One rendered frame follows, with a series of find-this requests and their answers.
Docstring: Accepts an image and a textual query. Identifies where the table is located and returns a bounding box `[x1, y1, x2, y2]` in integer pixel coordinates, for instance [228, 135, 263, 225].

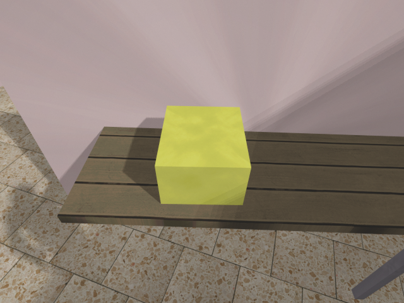
[57, 127, 404, 299]

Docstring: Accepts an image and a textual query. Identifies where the carton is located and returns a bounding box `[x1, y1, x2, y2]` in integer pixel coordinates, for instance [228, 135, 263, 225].
[155, 105, 251, 205]

